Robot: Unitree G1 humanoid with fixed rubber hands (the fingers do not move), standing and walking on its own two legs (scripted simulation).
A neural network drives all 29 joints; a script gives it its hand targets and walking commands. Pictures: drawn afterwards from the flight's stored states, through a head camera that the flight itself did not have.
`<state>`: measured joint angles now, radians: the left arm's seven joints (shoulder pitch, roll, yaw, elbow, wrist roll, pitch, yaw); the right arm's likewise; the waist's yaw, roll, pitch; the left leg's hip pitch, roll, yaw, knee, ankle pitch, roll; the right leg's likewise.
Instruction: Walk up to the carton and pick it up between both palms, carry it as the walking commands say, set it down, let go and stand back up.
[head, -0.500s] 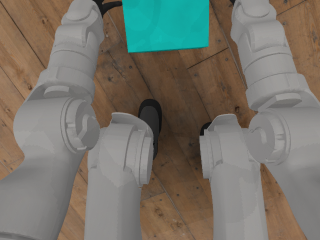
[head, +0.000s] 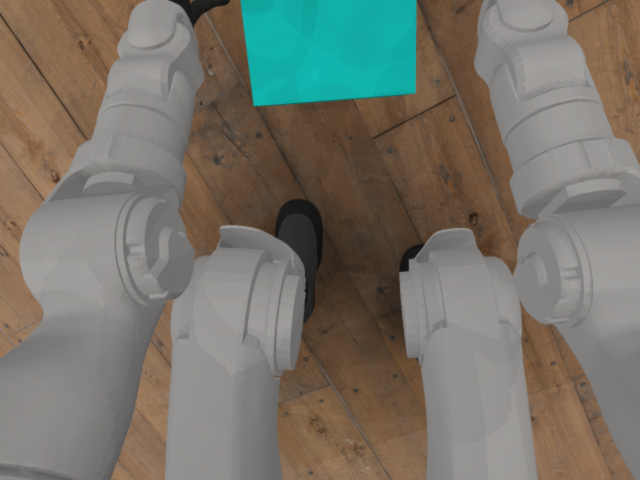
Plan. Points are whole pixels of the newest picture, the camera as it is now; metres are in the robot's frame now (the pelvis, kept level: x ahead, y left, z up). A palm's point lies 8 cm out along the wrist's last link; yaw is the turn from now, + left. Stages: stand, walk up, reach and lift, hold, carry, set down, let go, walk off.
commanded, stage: set down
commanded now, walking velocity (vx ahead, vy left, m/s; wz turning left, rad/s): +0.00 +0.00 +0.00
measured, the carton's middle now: out of the picture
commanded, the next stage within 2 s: let go in 1.58 s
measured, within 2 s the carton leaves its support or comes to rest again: neither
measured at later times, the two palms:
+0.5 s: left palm out of the picture +0.53 +0.23 -0.15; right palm out of the picture +0.56 -0.08 -0.15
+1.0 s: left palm out of the picture +0.54 +0.23 -0.02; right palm out of the picture +0.57 -0.10 -0.01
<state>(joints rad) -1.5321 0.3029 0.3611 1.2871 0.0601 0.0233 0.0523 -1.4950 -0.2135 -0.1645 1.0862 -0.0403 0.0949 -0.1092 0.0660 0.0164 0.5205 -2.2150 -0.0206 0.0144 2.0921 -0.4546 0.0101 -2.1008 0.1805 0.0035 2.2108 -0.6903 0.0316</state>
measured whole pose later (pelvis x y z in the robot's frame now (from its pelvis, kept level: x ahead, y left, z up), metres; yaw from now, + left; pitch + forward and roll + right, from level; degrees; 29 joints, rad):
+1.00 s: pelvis +0.00 -0.01 +0.12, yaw +0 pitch +29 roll -1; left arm -1.39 0.33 0.32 0.76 -0.05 0.27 0.11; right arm -1.46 -0.25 -0.12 0.77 0.12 0.33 -0.22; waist 0.07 -0.04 0.52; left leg -1.80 -0.02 -0.03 1.73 -0.44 -0.01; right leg -1.70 0.17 0.01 1.82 -0.62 -0.01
